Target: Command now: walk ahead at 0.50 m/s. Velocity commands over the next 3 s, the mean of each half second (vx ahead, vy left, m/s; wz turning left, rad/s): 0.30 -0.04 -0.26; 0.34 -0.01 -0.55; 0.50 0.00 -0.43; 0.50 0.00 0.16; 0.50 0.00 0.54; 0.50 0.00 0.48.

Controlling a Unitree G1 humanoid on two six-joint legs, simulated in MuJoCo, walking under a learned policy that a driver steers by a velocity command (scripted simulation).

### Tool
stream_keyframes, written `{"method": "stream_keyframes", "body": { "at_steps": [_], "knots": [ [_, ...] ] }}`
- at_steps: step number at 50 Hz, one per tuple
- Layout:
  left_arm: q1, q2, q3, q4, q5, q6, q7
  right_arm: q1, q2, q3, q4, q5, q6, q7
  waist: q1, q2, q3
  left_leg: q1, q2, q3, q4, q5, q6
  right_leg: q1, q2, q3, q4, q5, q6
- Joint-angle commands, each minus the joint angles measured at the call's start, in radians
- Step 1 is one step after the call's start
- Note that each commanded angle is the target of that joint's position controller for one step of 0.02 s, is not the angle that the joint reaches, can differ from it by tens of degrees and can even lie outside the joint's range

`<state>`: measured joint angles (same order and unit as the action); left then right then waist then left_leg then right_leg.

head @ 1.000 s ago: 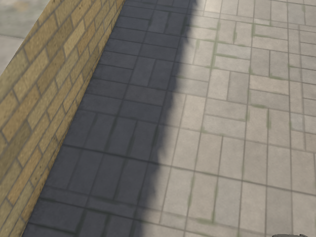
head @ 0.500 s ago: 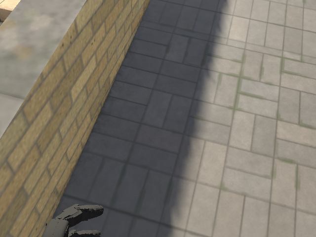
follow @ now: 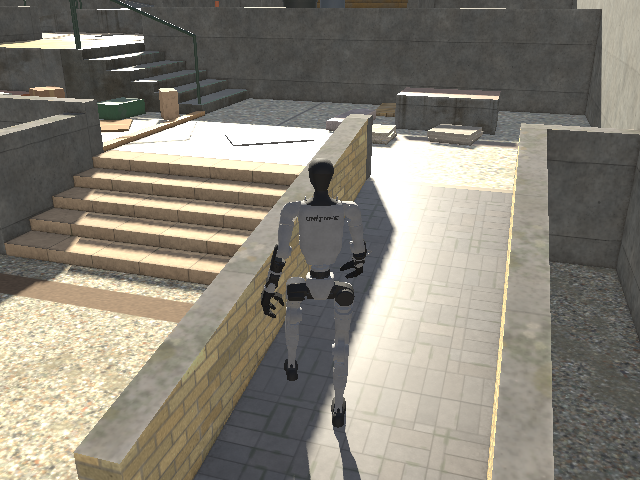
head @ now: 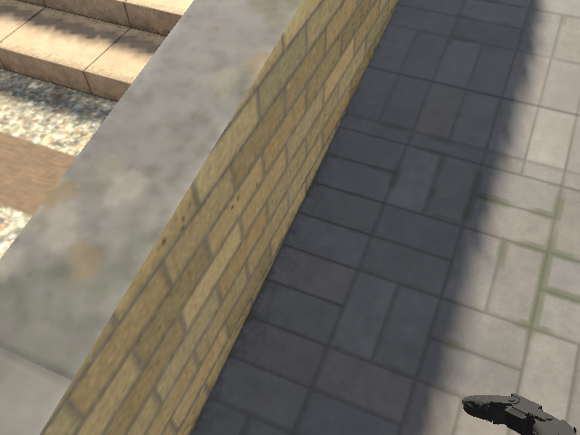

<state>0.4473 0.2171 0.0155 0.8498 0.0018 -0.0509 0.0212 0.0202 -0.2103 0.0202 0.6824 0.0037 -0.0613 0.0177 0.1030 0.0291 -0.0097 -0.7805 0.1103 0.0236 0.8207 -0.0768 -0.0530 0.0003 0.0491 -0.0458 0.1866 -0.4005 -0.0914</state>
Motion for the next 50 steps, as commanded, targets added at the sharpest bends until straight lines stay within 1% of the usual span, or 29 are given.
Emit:
{"method": "stream_keyframes", "body": {
  "at_steps": [1,2,3,4,5,6,7,8,9,11,15,16,21,27,29,31,32,33,34,35,36,37,38,40,41,42,44,46,50],
  "knots": [
    [0.034,0.193,0.048,-0.035,-0.006,0.015,0.004,-0.145,-0.056,-0.019,-0.091,0.005,-0.029,0.019,-0.026,-0.121,0.037,0.077,-0.071,0.076,-0.137,-0.091,0.032,0.051,-0.283,0.116,-0.003,0.548,-0.111],
    [0.018,0.204,0.051,-0.037,-0.007,0.017,0.003,-0.086,-0.086,-0.034,-0.079,0.003,-0.031,0.022,-0.068,-0.163,-0.002,0.165,-0.103,0.088,-0.166,-0.153,0.060,0.076,-0.287,0.103,0.073,0.758,-0.095],
    [-0.008,0.210,0.054,-0.039,-0.005,0.020,0.005,0.050,-0.126,-0.060,-0.038,0.004,-0.030,0.022,-0.152,-0.197,-0.086,0.343,-0.144,0.105,-0.230,-0.161,0.098,0.077,-0.256,0.062,0.224,0.986,-0.066],
    [-0.050,0.207,0.051,-0.071,0.003,0.019,0.012,0.255,-0.211,-0.097,0.028,0.001,-0.031,0.012,-0.240,-0.184,-0.221,0.659,-0.097,0.025,-0.236,-0.057,0.142,-0.056,-0.213,0.033,0.447,1.006,-0.016],
    [0.015,0.197,0.048,-0.135,-0.003,-0.012,0.004,0.384,-0.333,-0.130,0.060,-0.029,0.022,0.017,-0.198,0.072,-0.388,1.063,0.057,-0.166,-0.150,0.272,0.295,-0.367,-0.217,0.108,0.720,0.990,0.029],
    [0.125,0.076,0.015,-0.054,0.013,0.016,-0.002,0.390,-0.316,-0.138,0.044,-0.022,0.005,-0.003,-0.220,0.122,-0.520,1.259,0.403,-0.716,-0.354,0.479,0.374,-0.591,0.076,0.162,1.011,-0.243,0.111],
    [-0.009,0.171,0.056,-0.068,-0.005,0.036,0.001,0.360,-0.265,-0.116,0.019,-0.025,-0.013,-0.009,-0.245,-0.034,-0.477,1.124,0.364,-0.690,-0.354,0.517,0.313,-0.621,0.053,0.336,1.212,-0.235,0.120],
    [-0.134,0.191,0.068,-0.126,-0.018,0.055,0.006,0.267,-0.240,-0.110,0.026,-0.022,-0.022,-0.017,-0.211,-0.038,-0.316,0.913,0.317,-0.535,-0.378,0.438,0.267,-0.679,0.023,0.292,1.228,-0.133,0.119],
    [-0.142,0.159,0.063,-0.140,-0.014,0.069,0.013,0.220,-0.186,-0.097,0.042,-0.003,-0.023,-0.032,-0.154,-0.044,-0.184,0.759,0.275,-0.395,-0.422,0.329,0.216,-0.689,-0.036,0.259,1.214,-0.031,0.115],
    [-0.084,0.143,0.071,-0.148,-0.024,0.090,-0.002,0.131,-0.111,-0.084,0.050,-0.005,-0.022,-0.041,-0.062,0.079,-0.086,0.577,0.173,-0.206,-0.519,-0.004,0.164,-0.604,-0.098,0.200,1.190,0.121,0.107],
    [-0.104,0.123,0.078,-0.176,-0.017,0.122,0.001,0.145,-0.141,-0.097,0.063,-0.023,-0.029,-0.054,-0.063,0.085,0.001,0.484,0.202,-0.080,-0.613,-0.100,0.182,-0.667,-0.085,0.173,1.239,0.206,0.122],
    [-0.139,0.123,0.075,-0.196,-0.003,0.123,0.001,0.181,-0.150,-0.099,0.072,-0.022,-0.025,-0.066,-0.074,0.073,0.004,0.522,0.206,-0.068,-0.619,-0.102,0.182,-0.717,-0.090,0.179,1.219,0.227,0.126],
    [-0.259,0.120,0.070,-0.275,0.005,0.128,0.005,0.239,-0.185,-0.110,0.062,-0.027,0.007,-0.093,-0.110,0.100,0.012,0.667,0.242,0.006,-0.635,-0.081,0.193,-0.843,-0.107,0.140,1.117,0.244,0.179],
    [-0.357,0.078,0.056,-0.348,-0.012,0.108,-0.029,0.227,-0.252,-0.142,0.041,-0.007,0.052,-0.092,-0.133,0.168,0.030,0.691,0.243,0.131,-0.648,-0.150,0.186,-0.677,-0.141,-0.002,0.797,0.110,0.160],
    [-0.349,0.097,0.064,-0.358,-0.017,0.107,-0.038,0.234,-0.261,-0.149,0.050,0.010,0.058,-0.079,-0.128,0.184,0.050,0.687,0.259,0.146,-0.630,-0.188,0.183,-0.598,-0.124,-0.054,0.713,0.003,0.119],
    [-0.287,0.115,0.079,-0.351,-0.016,0.104,-0.042,0.215,-0.274,-0.154,0.058,0.024,0.061,-0.067,-0.086,0.182,0.047,0.696,0.273,0.164,-0.533,-0.040,0.170,-0.501,-0.085,-0.104,0.602,-0.017,0.068],
    [-0.204,0.132,0.096,-0.326,-0.016,0.103,-0.042,0.199,-0.272,-0.153,0.060,0.033,0.060,-0.062,-0.034,0.150,0.003,0.678,0.248,0.196,-0.399,0.157,0.151,-0.365,-0.031,-0.137,0.503,0.039,0.037],
    [-0.064,0.196,0.136,-0.277,-0.021,0.103,-0.033,0.228,-0.226,-0.139,0.067,0.029,0.057,-0.055,0.020,0.055,-0.081,0.635,0.170,0.251,-0.130,0.296,0.113,-0.157,0.043,-0.120,0.374,0.084,-0.007],
    [0.026,0.312,0.169,-0.260,-0.026,0.108,-0.024,0.221,-0.123,-0.104,0.014,-0.032,0.042,-0.053,0.019,-0.219,-0.107,0.273,0.076,0.239,0.222,-0.346,0.029,0.105,-0.121,0.189,0.333,0.260,-0.083],
    [-0.021,0.376,0.154,-0.325,-0.029,0.084,-0.019,0.275,-0.054,-0.077,-0.029,-0.076,0.009,-0.037,-0.075,-0.383,-0.261,-0.037,-0.041,0.031,0.513,-0.654,-0.020,0.260,-0.337,0.696,0.240,0.177,-0.256],
    [-0.017,0.339,0.146,-0.340,-0.010,0.047,-0.025,0.129,-0.164,-0.106,-0.060,-0.017,-0.026,-0.028,0.021,-0.252,-0.302,-0.144,-0.082,-0.096,0.685,-0.555,-0.025,0.212,-0.432,0.921,0.012,0.055,-0.336],
    [-0.053,0.284,0.120,-0.323,-0.008,0.019,-0.025,0.027,-0.184,-0.109,-0.073,0.013,-0.044,-0.028,0.010,-0.151,-0.184,-0.193,-0.048,-0.114,0.689,-0.460,-0.002,0.145,-0.410,0.811,0.028,0.000,-0.278],
    [-0.107,0.217,0.100,-0.310,-0.019,0.012,-0.025,0.042,-0.178,-0.110,-0.058,0.011,-0.045,-0.039,-0.041,-0.070,-0.098,-0.153,-0.007,-0.116,0.622,-0.375,0.014,0.019,-0.370,0.672,0.086,0.088,-0.212],
    [-0.190,0.169,0.081,-0.323,-0.018,0.010,-0.021,0.131,-0.199,-0.121,-0.018,-0.009,-0.021,-0.049,-0.119,-0.141,-0.054,0.015,0.014,-0.113,0.517,-0.258,0.019,-0.148,-0.264,0.447,0.106,0.273,-0.145],
    [-0.111,0.147,0.074,-0.289,-0.023,-0.003,-0.022,0.179,-0.161,-0.113,0.008,-0.018,-0.025,-0.028,-0.112,-0.144,-0.131,0.042,0.008,-0.085,0.533,-0.190,0.034,-0.142,-0.217,0.414,0.074,-0.138,-0.146],
    [-0.120,0.166,0.074,-0.295,-0.022,-0.012,-0.023,0.162,-0.152,-0.112,0.001,-0.015,-0.022,-0.022,-0.112,-0.165,-0.087,0.004,-0.013,-0.068,0.525,-0.135,0.032,-0.166,-0.219,0.455,0.029,-0.227,-0.157],
    [-0.084,0.175,0.073,-0.279,-0.011,-0.024,-0.015,0.066,-0.132,-0.107,-0.026,-0.018,-0.022,-0.022,-0.095,-0.113,0.003,-0.073,-0.026,-0.074,0.467,-0.076,0.031,-0.184,-0.229,0.467,-0.007,-0.133,-0.166],
    [-0.034,0.169,0.071,-0.258,-0.011,-0.025,-0.007,0.010,-0.106,-0.097,-0.042,-0.024,-0.029,-0.022,-0.077,-0.100,0.023,-0.120,-0.044,-0.059,0.363,-0.052,0.017,-0.134,-0.221,0.431,0.001,0.026,-0.162],
    [0.008,0.183,0.072,-0.239,-0.014,-0.008,0.006,-0.133,-0.074,-0.079,-0.077,-0.009,-0.038,-0.013,-0.029,-0.159,0.041,-0.018,-0.086,-0.012,0.081,-0.051,-0.021,-0.153,-0.201,0.375,0.005,0.145,-0.142]
  ]
}}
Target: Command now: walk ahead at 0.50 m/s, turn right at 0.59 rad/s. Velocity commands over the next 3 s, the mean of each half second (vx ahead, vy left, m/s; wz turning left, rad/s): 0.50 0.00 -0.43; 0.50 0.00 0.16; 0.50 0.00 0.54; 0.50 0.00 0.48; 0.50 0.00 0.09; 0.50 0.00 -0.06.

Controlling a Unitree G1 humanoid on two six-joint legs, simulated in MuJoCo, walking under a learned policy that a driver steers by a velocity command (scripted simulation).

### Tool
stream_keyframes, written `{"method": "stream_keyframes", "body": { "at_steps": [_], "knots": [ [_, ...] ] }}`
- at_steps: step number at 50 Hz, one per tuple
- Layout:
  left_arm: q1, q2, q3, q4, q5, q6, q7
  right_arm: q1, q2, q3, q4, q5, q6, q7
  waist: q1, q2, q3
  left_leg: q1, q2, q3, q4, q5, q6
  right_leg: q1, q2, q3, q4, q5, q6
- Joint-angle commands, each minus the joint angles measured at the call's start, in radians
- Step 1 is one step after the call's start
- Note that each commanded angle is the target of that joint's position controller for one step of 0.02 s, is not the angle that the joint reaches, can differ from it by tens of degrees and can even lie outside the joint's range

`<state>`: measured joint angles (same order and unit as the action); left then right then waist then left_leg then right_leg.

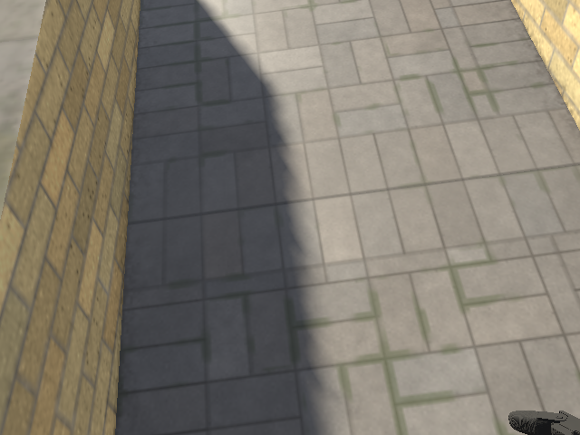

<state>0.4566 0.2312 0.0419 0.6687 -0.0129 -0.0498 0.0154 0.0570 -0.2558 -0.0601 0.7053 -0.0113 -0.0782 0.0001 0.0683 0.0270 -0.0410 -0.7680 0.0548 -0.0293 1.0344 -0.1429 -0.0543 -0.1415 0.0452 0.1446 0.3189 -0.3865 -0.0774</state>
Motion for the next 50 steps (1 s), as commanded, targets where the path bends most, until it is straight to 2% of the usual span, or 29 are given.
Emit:
{"method": "stream_keyframes", "body": {
  "at_steps": [1,5,7,8,9,10,11,12,13,14,16,17,20,22,25,27,28,29,30,31,32,33,34,36,39,43,48,49,50],
  "knots": [
    [0.010,0.183,0.049,-0.053,-0.002,-0.006,0.014,-0.200,-0.028,0.004,-0.108,0.011,-0.025,0.008,0.018,-0.170,0.084,-0.016,-0.040,0.054,-0.183,-0.006,-0.023,-0.008,-0.206,0.194,-0.127,0.137,-0.159],
    [0.027,0.196,0.049,-0.037,-0.013,0.012,0.011,-0.194,-0.057,-0.012,-0.126,0.016,-0.039,0.022,-0.006,-0.235,0.054,0.164,-0.099,0.113,-0.306,-0.156,0.011,-0.012,-0.228,0.232,-0.050,0.339,-0.151],
    [-0.065,0.184,0.037,-0.067,-0.016,0.004,0.019,0.001,-0.128,-0.051,-0.094,0.021,-0.042,0.015,-0.142,-0.269,-0.065,0.502,-0.139,0.120,-0.400,-0.102,0.065,-0.076,-0.191,0.217,0.104,0.700,-0.092],
    [-0.148,0.154,0.026,-0.104,-0.005,-0.003,0.022,0.199,-0.186,-0.075,-0.063,0.012,-0.038,0.003,-0.251,-0.229,-0.206,0.818,-0.034,0.001,-0.403,-0.089,0.125,-0.211,-0.126,0.152,0.359,0.773,-0.027],
    [-0.074,0.043,-0.011,-0.131,0.021,-0.011,0.021,0.383,-0.266,-0.092,-0.047,0.006,-0.022,-0.007,-0.247,0.042,-0.429,1.209,0.241,-0.349,-0.456,-0.295,0.243,-0.446,-0.029,0.095,0.700,0.225,0.029],
    [0.025,0.040,-0.010,-0.140,-0.034,-0.008,0.010,0.354,-0.238,-0.078,-0.036,0.010,-0.010,-0.001,-0.170,0.339,-0.462,1.214,0.420,-0.900,-0.764,-0.678,0.360,-0.662,0.038,0.094,0.942,-0.231,0.056],
    [-0.060,0.149,0.020,-0.122,-0.043,0.003,0.009,0.286,-0.158,-0.058,-0.045,0.038,-0.006,-0.014,-0.175,0.233,-0.209,1.037,0.382,-0.825,-0.810,-0.802,0.328,-0.753,-0.037,0.048,1.075,-0.150,0.066],
    [-0.158,0.175,0.029,-0.144,-0.021,0.006,0.008,0.240,-0.120,-0.046,-0.022,0.034,0.000,-0.027,-0.167,0.150,-0.048,0.858,0.334,-0.625,-0.785,-0.643,0.301,-0.769,-0.075,-0.013,1.092,-0.054,0.060],
    [-0.188,0.155,0.025,-0.143,0.000,0.011,0.005,0.212,-0.087,-0.032,-0.013,0.020,-0.002,-0.026,-0.133,0.063,0.016,0.702,0.273,-0.460,-0.787,-0.454,0.272,-0.695,-0.105,-0.031,1.078,-0.006,0.054],
    [-0.165,0.125,0.025,-0.137,0.001,0.013,-0.002,0.179,-0.066,-0.024,-0.001,0.003,-0.010,-0.022,-0.080,0.065,0.047,0.592,0.223,-0.349,-0.801,-0.351,0.250,-0.624,-0.121,-0.015,1.047,0.029,0.050],
    [-0.129,0.074,0.013,-0.116,-0.018,0.020,-0.015,0.147,-0.041,-0.015,0.014,0.007,-0.024,-0.017,-0.031,0.088,0.068,0.504,0.181,-0.184,-0.842,-0.237,0.238,-0.554,-0.123,-0.021,1.000,0.034,0.053],
    [-0.148,0.067,0.008,-0.119,-0.015,0.021,-0.016,0.150,-0.054,-0.018,0.024,0.012,-0.029,-0.017,-0.027,0.078,0.078,0.494,0.177,-0.131,-0.858,-0.185,0.248,-0.557,-0.123,-0.031,0.956,0.053,0.062],
    [-0.222,0.064,-0.007,-0.144,-0.003,0.021,-0.026,0.136,-0.131,-0.035,0.024,0.021,-0.030,-0.022,-0.019,0.060,0.071,0.479,0.165,-0.016,-0.893,-0.121,0.250,-0.495,-0.150,-0.071,0.726,0.140,0.080],
    [-0.284,0.061,-0.013,-0.150,-0.014,0.018,-0.037,0.144,-0.174,-0.046,0.028,0.023,-0.023,-0.019,-0.044,0.074,0.069,0.465,0.155,0.043,-0.911,-0.098,0.242,-0.382,-0.152,-0.119,0.550,0.144,0.087],
    [-0.344,0.098,-0.005,-0.163,-0.019,0.013,-0.050,0.212,-0.221,-0.054,0.053,0.034,-0.006,-0.006,-0.075,0.058,0.079,0.574,0.218,0.023,-0.899,-0.108,0.246,-0.341,-0.133,-0.176,0.400,0.083,0.066],
    [-0.233,0.129,0.019,-0.120,-0.012,0.009,-0.053,0.225,-0.221,-0.045,0.064,0.036,0.015,-0.001,-0.005,0.031,0.035,0.566,0.207,0.065,-0.745,0.041,0.225,-0.144,-0.056,-0.256,0.306,0.114,0.033],
    [-0.071,0.179,0.050,-0.062,-0.013,0.009,-0.050,0.252,-0.169,-0.022,0.072,0.015,0.015,-0.001,0.062,-0.012,-0.053,0.521,0.144,0.140,-0.500,0.207,0.192,0.068,-0.026,-0.251,0.299,0.137,0.008],
    [0.069,0.275,0.074,-0.044,-0.012,0.014,-0.039,0.260,-0.095,0.007,0.040,-0.015,0.010,-0.002,0.101,-0.212,-0.135,0.294,0.063,0.189,-0.105,-0.005,0.119,0.292,-0.211,0.049,0.238,0.095,-0.057],
    [0.071,0.351,0.075,-0.070,-0.021,0.021,-0.034,0.355,-0.010,0.036,0.003,-0.001,-0.010,0.009,0.022,-0.440,-0.297,0.018,-0.063,0.070,0.209,-0.449,0.074,0.473,-0.415,0.594,0.012,-0.272,-0.220],
    [0.052,0.259,0.055,-0.069,-0.022,0.007,-0.034,0.234,-0.120,0.004,0.008,0.044,-0.021,0.017,0.066,-0.211,-0.221,-0.103,-0.039,-0.034,0.356,-0.409,0.079,0.397,-0.438,0.705,-0.120,-0.451,-0.212],
    [0.011,0.238,0.043,-0.048,-0.009,-0.006,-0.029,0.132,-0.129,0.000,-0.028,0.062,-0.026,0.016,0.054,-0.146,-0.086,-0.178,0.003,-0.037,0.417,-0.332,0.088,0.298,-0.432,0.563,-0.093,-0.369,-0.172],
    [-0.052,0.203,0.030,-0.041,0.007,-0.010,-0.030,0.120,-0.103,0.010,-0.032,0.046,-0.024,0.009,0.019,-0.093,-0.034,-0.158,0.049,-0.023,0.406,-0.245,0.086,0.187,-0.397,0.406,-0.065,-0.199,-0.144],
    [-0.108,0.166,0.018,-0.038,0.020,-0.015,-0.034,0.144,-0.092,0.009,-0.025,0.033,-0.019,0.006,-0.025,-0.117,0.008,-0.110,0.072,-0.036,0.372,-0.161,0.086,0.077,-0.349,0.274,-0.064,-0.056,-0.124],
    [-0.144,0.110,0.002,-0.021,0.030,-0.029,-0.039,0.206,-0.071,0.007,-0.006,0.044,0.013,0.012,-0.077,-0.143,0.010,-0.062,0.069,-0.057,0.432,-0.094,0.081,-0.009,-0.315,0.124,-0.090,0.065,-0.100],
    [-0.129,0.104,0.003,0.025,0.033,-0.041,-0.032,0.176,-0.026,0.020,-0.032,0.046,0.045,0.016,-0.091,-0.095,0.053,-0.165,0.038,-0.097,0.475,-0.036,0.065,-0.022,-0.318,-0.008,-0.143,0.166,-0.098],
    [-0.099,0.108,0.003,0.073,0.047,-0.036,-0.004,0.072,-0.029,0.026,-0.090,0.023,0.054,0.019,-0.069,-0.084,0.093,-0.232,0.008,-0.062,0.332,0.043,0.040,0.018,-0.293,-0.174,-0.179,0.287,-0.073],
    [-0.014,0.148,0.012,0.135,0.030,0.003,0.020,-0.126,0.030,0.054,-0.184,0.023,0.048,0.050,0.013,-0.085,0.142,-0.229,0.015,0.099,0.061,-0.027,0.077,0.195,-0.340,-0.264,-0.206,0.475,-0.054],
    [-0.027,0.163,0.015,0.137,0.026,0.014,0.023,-0.138,0.037,0.058,-0.200,0.025,0.044,0.061,0.000,-0.097,0.142,-0.188,0.004,0.135,0.005,-0.073,0.100,0.218,-0.344,-0.294,-0.185,0.613,-0.045],
    [-0.040,0.157,0.011,0.134,0.027,0.026,0.025,-0.130,0.027,0.053,-0.195,0.022,0.042,0.066,-0.016,-0.092,0.117,-0.113,-0.059,0.214,-0.034,-0.145,0.131,0.242,-0.299,-0.369,-0.115,0.925,-0.024]
  ]
}}
Over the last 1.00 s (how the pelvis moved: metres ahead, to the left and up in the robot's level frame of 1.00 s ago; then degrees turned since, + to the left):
0.36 -0.12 0.07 -27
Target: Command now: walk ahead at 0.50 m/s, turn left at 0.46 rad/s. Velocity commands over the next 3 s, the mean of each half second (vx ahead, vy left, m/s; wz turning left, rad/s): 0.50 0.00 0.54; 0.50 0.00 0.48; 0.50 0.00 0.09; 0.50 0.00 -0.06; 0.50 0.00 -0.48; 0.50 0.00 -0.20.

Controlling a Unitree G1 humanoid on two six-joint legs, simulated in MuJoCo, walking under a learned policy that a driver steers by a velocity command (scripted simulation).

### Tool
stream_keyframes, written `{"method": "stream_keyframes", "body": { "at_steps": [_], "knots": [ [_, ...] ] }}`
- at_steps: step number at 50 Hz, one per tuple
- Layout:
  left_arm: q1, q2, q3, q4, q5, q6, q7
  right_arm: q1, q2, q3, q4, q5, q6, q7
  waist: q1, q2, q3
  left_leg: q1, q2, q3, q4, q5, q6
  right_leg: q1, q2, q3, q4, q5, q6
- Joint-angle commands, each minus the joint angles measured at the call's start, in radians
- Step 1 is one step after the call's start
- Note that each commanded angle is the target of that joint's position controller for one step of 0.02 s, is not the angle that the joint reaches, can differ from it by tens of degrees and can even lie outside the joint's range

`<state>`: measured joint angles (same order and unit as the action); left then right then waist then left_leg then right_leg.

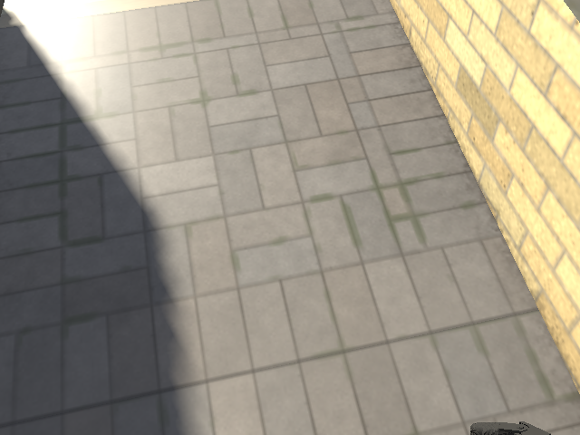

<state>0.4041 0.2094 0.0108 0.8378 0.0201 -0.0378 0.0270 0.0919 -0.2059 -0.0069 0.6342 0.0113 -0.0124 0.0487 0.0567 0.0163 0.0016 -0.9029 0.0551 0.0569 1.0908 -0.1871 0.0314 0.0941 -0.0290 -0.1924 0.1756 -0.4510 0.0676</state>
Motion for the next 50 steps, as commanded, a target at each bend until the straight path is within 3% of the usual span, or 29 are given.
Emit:
{"method": "stream_keyframes", "body": {
  "at_steps": [1,3,4,5,6,7,8,9,10,12,17,21,24,26,28,29,30,31,32,33,34,35,37,40,43,46,48,49,50],
  "knots": [
    [0.010,0.235,0.054,-0.030,-0.018,0.013,0.017,-0.143,-0.026,0.000,-0.148,-0.002,-0.020,0.021,-0.035,-0.192,0.031,0.151,-0.056,0.144,-0.117,-0.148,0.067,-0.021,-0.277,-0.010,0.087,1.206,-0.177],
    [-0.046,0.269,0.063,-0.031,-0.021,0.020,0.024,0.014,-0.119,-0.040,-0.132,0.010,-0.002,0.016,-0.149,-0.256,-0.086,0.321,-0.129,0.151,-0.169,-0.258,0.129,0.063,-0.294,-0.014,0.311,1.637,-0.169],
    [-0.102,0.286,0.069,-0.047,-0.031,0.020,0.024,0.193,-0.183,-0.073,-0.082,0.017,0.001,0.011,-0.248,-0.222,-0.175,0.568,-0.171,0.134,-0.346,-0.155,0.158,0.018,-0.254,-0.027,0.504,1.584,-0.146],
    [-0.115,0.281,0.068,-0.070,-0.036,0.004,0.028,0.343,-0.257,-0.107,-0.035,0.019,0.012,-0.008,-0.311,-0.128,-0.240,0.918,-0.112,-0.067,-0.449,-0.062,0.183,-0.235,-0.206,0.014,0.760,1.174,-0.105],
    [-0.055,0.068,0.010,-0.101,0.031,-0.026,0.003,0.344,-0.311,-0.106,0.001,0.031,0.021,-0.023,-0.163,0.221,-0.259,1.145,0.079,-0.395,-0.463,-0.033,0.238,-0.588,-0.033,0.084,1.070,-0.078,-0.072],
    [-0.087,0.102,0.014,-0.166,-0.004,-0.074,-0.025,0.332,-0.300,-0.101,-0.050,0.013,0.005,-0.033,-0.169,0.251,-0.451,1.259,0.241,-0.976,-0.770,-0.434,0.403,-0.813,0.079,0.333,1.275,-0.090,-0.067],
    [-0.242,0.187,0.041,-0.187,-0.053,-0.102,-0.033,0.306,-0.231,-0.088,-0.042,0.001,-0.017,-0.033,-0.197,0.060,-0.237,1.134,0.247,-0.957,-0.872,-0.460,0.354,-0.925,0.046,0.342,1.349,0.013,-0.067],
    [-0.276,0.158,0.033,-0.213,-0.055,-0.116,-0.030,0.272,-0.209,-0.081,-0.027,-0.008,-0.037,-0.034,-0.149,-0.038,-0.107,0.981,0.224,-0.828,-0.862,-0.352,0.320,-0.941,0.005,0.325,1.312,0.098,-0.077],
    [-0.269,0.133,0.026,-0.208,-0.030,-0.114,-0.023,0.223,-0.186,-0.074,-0.030,-0.008,-0.051,-0.025,-0.093,-0.109,-0.055,0.853,0.178,-0.692,-0.853,-0.159,0.288,-0.883,-0.033,0.315,1.274,0.141,-0.080],
    [-0.197,0.130,0.034,-0.209,-0.024,-0.093,-0.026,0.169,-0.131,-0.058,-0.034,-0.019,-0.061,-0.023,-0.015,-0.036,-0.038,0.721,0.082,-0.488,-0.852,-0.012,0.267,-0.798,-0.070,0.312,1.245,0.199,-0.076],
    [-0.322,0.077,0.016,-0.266,0.013,-0.055,-0.030,0.255,-0.152,-0.058,0.001,-0.003,-0.044,-0.056,-0.037,0.005,0.000,0.630,0.013,-0.345,-0.869,0.125,0.250,-0.897,-0.065,0.199,1.137,0.269,-0.004],
    [-0.522,0.043,0.001,-0.329,-0.006,-0.056,-0.025,0.336,-0.151,-0.056,0.016,0.000,-0.022,-0.078,-0.115,0.059,-0.007,0.676,-0.007,-0.343,-0.855,0.158,0.209,-0.856,-0.009,0.161,0.797,0.343,0.041],
    [-0.633,0.049,0.001,-0.358,-0.033,-0.064,-0.037,0.375,-0.182,-0.061,0.032,0.005,-0.009,-0.091,-0.151,0.111,-0.009,0.788,0.042,-0.400,-0.833,0.206,0.213,-0.813,0.048,0.138,0.565,0.294,0.039],
    [-0.584,0.087,0.021,-0.344,-0.041,-0.071,-0.043,0.355,-0.191,-0.060,0.031,0.009,0.002,-0.096,-0.111,0.160,-0.048,0.831,0.082,-0.436,-0.774,0.353,0.194,-0.690,0.078,0.134,0.491,0.256,0.010],
    [-0.372,0.165,0.064,-0.293,-0.036,-0.079,-0.039,0.272,-0.200,-0.054,-0.002,0.011,-0.003,-0.096,0.017,0.204,-0.172,0.796,0.045,-0.414,-0.583,0.714,0.135,-0.361,0.108,0.128,0.389,0.258,-0.063],
    [-0.162,0.226,0.088,-0.260,-0.026,-0.078,-0.030,0.198,-0.179,-0.042,-0.042,-0.009,-0.013,-0.092,0.122,0.165,-0.325,0.644,0.004,-0.371,-0.345,0.655,0.089,-0.021,-0.032,0.263,0.404,0.260,-0.146],
    [0.005,0.298,0.115,-0.223,-0.004,-0.069,-0.026,0.346,-0.070,-0.016,-0.063,-0.009,-0.026,-0.086,0.069,-0.181,-0.574,0.284,-0.128,-0.320,0.004,0.002,0.025,0.455,-0.340,0.746,0.358,0.051,-0.330],
    [-0.032,0.243,0.100,-0.231,-0.022,-0.054,-0.016,0.355,-0.109,-0.019,-0.059,0.018,-0.026,-0.064,0.068,-0.343,-0.578,0.122,-0.140,-0.290,0.211,-0.377,-0.008,0.435,-0.445,1.134,0.124,-0.331,-0.390],
    [-0.107,0.177,0.086,-0.236,-0.034,-0.046,0.006,0.250,-0.191,-0.049,-0.066,0.030,-0.020,-0.056,0.068,-0.227,-0.292,0.014,-0.087,-0.235,0.342,-0.298,-0.026,0.226,-0.403,1.007,0.088,-0.412,-0.339],
    [-0.145,0.145,0.072,-0.218,-0.025,-0.039,0.019,0.165,-0.195,-0.049,-0.094,0.013,-0.016,-0.055,0.046,-0.122,-0.143,0.016,-0.043,-0.185,0.378,-0.215,-0.020,0.034,-0.366,0.814,0.100,-0.222,-0.297],
    [-0.174,0.117,0.060,-0.199,-0.016,-0.040,0.020,0.151,-0.173,-0.047,-0.107,-0.006,-0.006,-0.051,-0.005,-0.067,-0.054,0.088,-0.009,-0.163,0.360,-0.179,-0.012,-0.145,-0.311,0.643,0.079,-0.062,-0.260],
    [-0.212,0.088,0.050,-0.190,-0.005,-0.048,0.017,0.189,-0.149,-0.049,-0.104,-0.004,0.006,-0.048,-0.062,-0.094,-0.022,0.168,0.020,-0.174,0.338,-0.158,-0.009,-0.272,-0.259,0.520,0.063,0.023,-0.224],
    [-0.263,0.061,0.043,-0.174,-0.011,-0.058,0.004,0.244,-0.098,-0.037,-0.084,0.016,0.027,-0.043,-0.105,-0.122,0.021,0.242,0.025,-0.146,0.329,-0.156,-0.021,-0.410,-0.216,0.329,0.032,0.117,-0.204],
    [-0.245,0.138,0.063,-0.142,-0.011,-0.071,-0.002,0.189,-0.096,-0.028,-0.114,0.005,0.032,-0.048,-0.106,-0.112,0.034,0.236,0.051,-0.138,0.192,-0.092,-0.047,-0.435,-0.226,0.227,-0.016,0.162,-0.232],
    [-0.256,0.210,0.080,-0.132,-0.017,-0.071,-0.006,0.139,-0.094,-0.018,-0.122,0.001,0.023,-0.031,-0.101,-0.115,0.000,0.409,0.057,-0.089,-0.115,-0.074,-0.046,-0.446,-0.203,0.121,-0.030,0.167,-0.220],
    [-0.196,0.264,0.091,-0.100,-0.032,-0.055,-0.023,0.087,-0.129,-0.028,-0.125,0.011,0.017,-0.021,-0.072,-0.118,0.026,0.477,0.028,0.004,-0.286,-0.180,-0.026,-0.357,-0.259,0.139,-0.032,0.103,-0.243],
    [-0.189,0.264,0.084,-0.079,-0.040,-0.040,-0.030,0.185,-0.148,-0.045,-0.085,0.005,0.014,-0.024,-0.128,-0.099,0.035,0.634,-0.030,0.072,-0.431,-0.167,0.009,-0.366,-0.260,0.112,0.093,0.159,-0.234],
    [-0.170,0.226,0.067,-0.070,-0.032,-0.035,-0.036,0.335,-0.203,-0.080,-0.029,0.002,0.012,-0.032,-0.190,-0.047,-0.037,0.820,-0.089,0.091,-0.475,-0.150,0.029,-0.394,-0.205,0.063,0.312,0.339,-0.212],
    [-0.194,0.164,0.039,-0.097,-0.009,-0.037,-0.038,0.469,-0.285,-0.110,-0.003,0.004,0.011,-0.041,-0.248,0.124,-0.081,0.988,0.031,-0.149,-0.576,-0.184,0.074,-0.559,-0.129,-0.001,0.696,0.267,-0.143]
  ]
}}
Over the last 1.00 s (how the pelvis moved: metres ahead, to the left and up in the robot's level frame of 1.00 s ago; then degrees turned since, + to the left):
0.50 -0.12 0.05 -6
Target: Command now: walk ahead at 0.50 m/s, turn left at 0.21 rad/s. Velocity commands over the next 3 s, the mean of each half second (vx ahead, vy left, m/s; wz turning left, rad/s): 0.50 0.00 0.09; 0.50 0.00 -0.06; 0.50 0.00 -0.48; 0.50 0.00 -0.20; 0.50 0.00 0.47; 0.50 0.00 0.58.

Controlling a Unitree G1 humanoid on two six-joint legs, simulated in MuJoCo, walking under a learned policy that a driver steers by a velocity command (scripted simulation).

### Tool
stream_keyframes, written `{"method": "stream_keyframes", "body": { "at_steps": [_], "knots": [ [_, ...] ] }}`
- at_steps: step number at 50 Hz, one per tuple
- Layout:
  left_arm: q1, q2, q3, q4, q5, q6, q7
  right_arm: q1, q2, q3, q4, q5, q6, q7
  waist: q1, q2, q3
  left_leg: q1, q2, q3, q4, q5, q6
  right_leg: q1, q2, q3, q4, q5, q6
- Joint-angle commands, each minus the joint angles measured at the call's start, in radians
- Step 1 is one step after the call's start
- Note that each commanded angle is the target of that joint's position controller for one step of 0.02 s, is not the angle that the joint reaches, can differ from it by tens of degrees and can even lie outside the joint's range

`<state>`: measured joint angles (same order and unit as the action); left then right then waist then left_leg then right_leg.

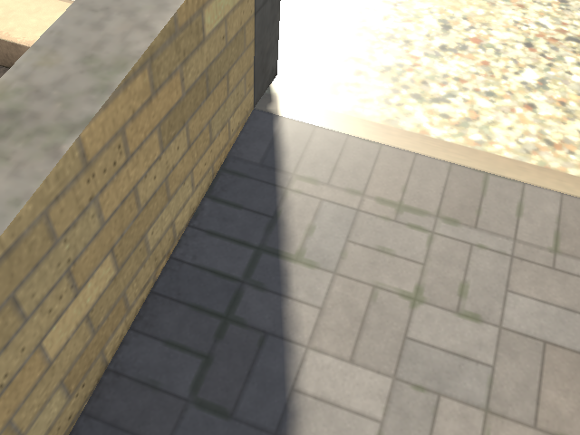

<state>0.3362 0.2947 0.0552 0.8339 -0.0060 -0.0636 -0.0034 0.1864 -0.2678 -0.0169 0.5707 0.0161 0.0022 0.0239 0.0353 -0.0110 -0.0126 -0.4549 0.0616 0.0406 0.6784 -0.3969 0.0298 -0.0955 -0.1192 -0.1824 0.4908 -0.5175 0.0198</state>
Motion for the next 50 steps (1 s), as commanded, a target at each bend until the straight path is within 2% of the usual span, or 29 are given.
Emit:
{"method": "stream_keyframes", "body": {
  "at_steps": [1,2,3,5,7,9,14,16,18,21,22,23,24,25,26,27,28,29,30,31,32,33,37,42,45,47,48,49,50],
  "knots": [
    [-0.044,-0.029,-0.039,-0.155,0.026,-0.034,-0.021,0.368,-0.323,-0.098,0.026,0.005,0.000,-0.028,-0.113,0.438,-0.204,0.728,0.252,-0.678,-0.318,-0.191,0.241,-0.686,0.100,0.091,0.755,-0.108,-0.035],
    [-0.129,0.064,-0.017,-0.150,-0.027,-0.050,-0.030,0.355,-0.241,-0.081,0.016,0.009,-0.021,-0.022,-0.172,0.233,-0.212,0.683,0.338,-0.931,-0.528,-0.466,0.296,-0.822,0.108,0.240,0.936,-0.060,-0.028],
    [-0.234,0.097,-0.006,-0.183,-0.057,-0.058,-0.032,0.329,-0.214,-0.069,0.036,-0.003,-0.043,-0.019,-0.162,0.128,-0.063,0.614,0.333,-0.817,-0.505,-0.435,0.273,-0.936,0.058,0.235,1.010,0.010,-0.049],
    [-0.236,0.038,-0.027,-0.184,-0.013,-0.055,-0.022,0.226,-0.141,-0.041,0.049,-0.027,-0.057,-0.011,-0.093,0.056,0.017,0.416,0.248,-0.545,-0.446,-0.095,0.222,-0.877,-0.013,0.226,0.955,0.198,-0.049],
    [-0.158,0.025,-0.026,-0.173,-0.010,-0.033,-0.037,0.188,-0.067,-0.014,0.066,-0.041,-0.062,-0.007,-0.024,0.112,0.002,0.318,0.183,-0.388,-0.456,0.068,0.204,-0.796,-0.015,0.222,0.980,0.273,-0.045],
    [-0.160,-0.004,-0.035,-0.177,-0.010,-0.011,-0.042,0.220,-0.068,-0.011,0.097,-0.034,-0.066,-0.011,-0.016,0.083,0.003,0.309,0.169,-0.302,-0.475,0.152,0.205,-0.848,-0.002,0.204,1.020,0.311,-0.032],
    [-0.361,-0.042,-0.055,-0.263,0.008,-0.008,-0.039,0.306,-0.060,-0.008,0.177,-0.036,-0.062,-0.036,-0.067,0.063,0.051,0.317,0.137,-0.149,-0.548,0.268,0.177,-0.886,0.017,0.143,0.774,0.434,-0.004],
    [-0.473,-0.069,-0.066,-0.302,0.001,-0.015,-0.047,0.364,-0.070,-0.012,0.210,-0.027,-0.055,-0.046,-0.109,0.081,0.071,0.359,0.154,-0.136,-0.607,0.319,0.176,-0.820,0.040,0.091,0.596,0.429,-0.013],
    [-0.512,-0.081,-0.071,-0.325,-0.009,-0.022,-0.059,0.384,-0.092,-0.017,0.235,-0.021,-0.044,-0.048,-0.111,0.110,0.090,0.462,0.177,-0.119,-0.617,0.403,0.167,-0.802,0.061,0.059,0.479,0.360,-0.045],
    [-0.432,-0.043,-0.053,-0.328,0.003,-0.023,-0.066,0.366,-0.130,-0.021,0.255,-0.021,-0.032,-0.041,-0.037,0.200,0.011,0.540,0.189,-0.054,-0.441,1.050,0.138,-0.607,0.149,-0.017,0.422,0.164,-0.116],
    [-0.358,-0.014,-0.038,-0.321,0.003,-0.017,-0.061,0.356,-0.138,-0.022,0.263,-0.026,-0.028,-0.044,0.016,0.236,-0.046,0.559,0.199,-0.049,-0.337,1.327,0.128,-0.509,0.187,-0.027,0.402,0.119,-0.141],
    [-0.215,0.030,-0.015,-0.290,-0.002,-0.009,-0.059,0.308,-0.144,-0.020,0.258,-0.024,-0.025,-0.051,0.109,0.239,-0.116,0.523,0.181,-0.033,-0.174,1.464,0.104,-0.313,0.209,-0.004,0.291,0.195,-0.175],
    [-0.042,0.097,0.012,-0.239,0.003,0.002,-0.050,0.245,-0.160,-0.023,0.233,-0.021,-0.033,-0.056,0.193,0.215,-0.205,0.356,0.155,-0.043,0.023,1.315,0.066,-0.027,0.145,0.125,0.223,0.277,-0.202],
    [0.124,0.201,0.035,-0.181,0.011,0.013,-0.034,0.246,-0.061,0.007,0.187,-0.058,-0.052,-0.059,0.176,-0.121,-0.348,0.068,0.034,-0.057,0.374,0.495,0.039,0.320,-0.087,0.470,0.157,0.249,-0.264],
    [0.153,0.198,0.033,-0.162,0.001,0.019,-0.021,0.329,0.024,0.021,0.190,-0.049,-0.090,-0.033,0.110,-0.333,-0.506,-0.239,-0.146,-0.187,0.675,-0.079,0.001,0.524,-0.265,1.073,-0.160,0.041,-0.414],
    [0.066,0.147,0.021,-0.174,0.002,0.012,-0.002,0.234,-0.074,-0.012,0.187,-0.012,-0.119,-0.012,0.103,-0.175,-0.319,-0.386,-0.101,-0.232,0.856,-0.023,-0.007,0.389,-0.274,1.123,-0.259,-0.105,-0.394],
    [0.008,0.084,0.005,-0.163,0.013,0.002,0.004,0.104,-0.081,-0.016,0.145,0.007,-0.127,-0.009,0.082,-0.060,-0.134,-0.441,-0.047,-0.174,0.910,0.033,0.002,0.203,-0.238,0.925,-0.233,-0.079,-0.357],
    [-0.040,0.051,-0.009,-0.153,0.022,-0.009,-0.004,0.054,-0.063,-0.008,0.120,-0.004,-0.118,-0.013,0.023,0.049,-0.055,-0.392,0.009,-0.145,0.865,0.099,0.011,0.021,-0.193,0.750,-0.254,0.038,-0.313],
    [-0.092,0.009,-0.020,-0.145,0.040,-0.021,-0.011,0.082,-0.049,-0.009,0.122,-0.011,-0.102,-0.018,-0.041,0.036,-0.037,-0.314,0.048,-0.147,0.818,0.162,0.013,-0.108,-0.137,0.613,-0.266,0.145,-0.285],
    [-0.115,-0.027,-0.026,-0.129,0.042,-0.026,-0.015,0.125,-0.031,-0.006,0.134,-0.005,-0.082,-0.019,-0.078,-0.011,-0.032,-0.262,0.065,-0.149,0.801,0.168,0.013,-0.167,-0.091,0.506,-0.285,0.174,-0.266],
    [-0.104,-0.045,-0.029,-0.110,0.032,-0.029,-0.021,0.126,-0.012,-0.002,0.138,-0.001,-0.071,-0.020,-0.082,-0.030,-0.015,-0.250,0.070,-0.135,0.784,0.167,0.013,-0.201,-0.050,0.412,-0.290,0.237,-0.256],
    [-0.101,-0.020,-0.024,-0.093,0.023,-0.030,-0.020,0.127,0.011,0.004,0.130,0.000,-0.060,-0.022,-0.101,-0.053,0.000,-0.280,0.067,-0.117,0.778,0.179,-0.002,-0.227,-0.045,0.375,-0.312,0.240,-0.263],
    [-0.019,0.031,-0.015,-0.055,0.017,-0.022,0.004,-0.024,-0.004,0.010,0.082,-0.034,-0.055,-0.029,-0.063,-0.028,0.035,-0.389,0.082,-0.053,0.612,0.329,-0.068,-0.221,-0.014,0.262,-0.345,0.350,-0.267],
    [0.099,0.085,-0.001,-0.023,0.010,-0.010,0.033,-0.255,0.018,0.028,0.040,-0.011,-0.075,-0.020,0.045,-0.029,0.040,-0.320,0.043,0.005,0.187,0.378,-0.098,-0.049,-0.049,0.272,-0.376,0.423,-0.247],
    [0.108,0.113,0.008,-0.018,0.000,0.016,0.035,-0.307,0.012,0.028,0.029,-0.009,-0.094,0.001,0.045,-0.064,0.058,-0.260,-0.002,0.016,0.005,0.268,-0.089,0.061,-0.091,0.306,-0.332,0.499,-0.248],
    [0.093,0.135,0.015,-0.023,0.008,0.030,0.034,-0.221,-0.052,-0.003,0.049,-0.013,-0.106,0.009,-0.023,-0.110,-0.007,-0.096,-0.067,0.048,-0.074,0.155,-0.057,0.110,-0.106,0.313,-0.202,0.764,-0.221],
    [0.072,0.124,0.011,-0.029,0.006,0.029,0.034,-0.066,-0.103,-0.033,0.098,-0.011,-0.107,0.003,-0.106,-0.122,-0.102,0.118,-0.091,0.047,-0.119,0.179,-0.020,0.081,-0.070,0.281,-0.039,0.966,-0.188],
    [0.048,0.085,-0.004,-0.067,0.019,0.019,0.031,0.158,-0.190,-0.066,0.148,-0.015,-0.102,-0.008,-0.199,-0.089,-0.281,0.520,0.056,-0.110,-0.064,0.255,0.057,-0.137,-0.018,0.244,0.244,0.882,-0.135],
    [0.177,-0.031,-0.032,-0.094,0.012,-0.004,0.015,0.306,-0.280,-0.103,0.189,-0.014,-0.086,-0.011,-0.166,0.169,-0.512,0.972,0.345,-0.592,-0.158,-0.021,0.229,-0.539,0.122,0.231,0.621,0.304,-0.069]
  ]
}}
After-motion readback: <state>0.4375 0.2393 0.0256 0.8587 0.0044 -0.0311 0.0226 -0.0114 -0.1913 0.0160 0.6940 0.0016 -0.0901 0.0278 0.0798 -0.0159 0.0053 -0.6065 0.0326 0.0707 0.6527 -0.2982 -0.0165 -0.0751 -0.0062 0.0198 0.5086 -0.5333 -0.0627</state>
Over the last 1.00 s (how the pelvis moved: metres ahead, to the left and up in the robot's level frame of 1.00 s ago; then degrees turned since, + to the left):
0.52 0.17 0.09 33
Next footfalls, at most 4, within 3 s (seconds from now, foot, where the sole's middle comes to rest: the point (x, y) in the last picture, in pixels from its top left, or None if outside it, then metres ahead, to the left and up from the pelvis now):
0.48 right None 0.45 -0.09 -0.69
0.96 left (238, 314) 0.75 0.15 -0.66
1.48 right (373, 263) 0.91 -0.18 -0.62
2.00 left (375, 148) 1.28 -0.20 -0.56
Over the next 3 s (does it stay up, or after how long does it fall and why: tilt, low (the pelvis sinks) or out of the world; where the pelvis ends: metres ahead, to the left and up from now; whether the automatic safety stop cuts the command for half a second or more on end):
stays up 1.63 -0.31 0.19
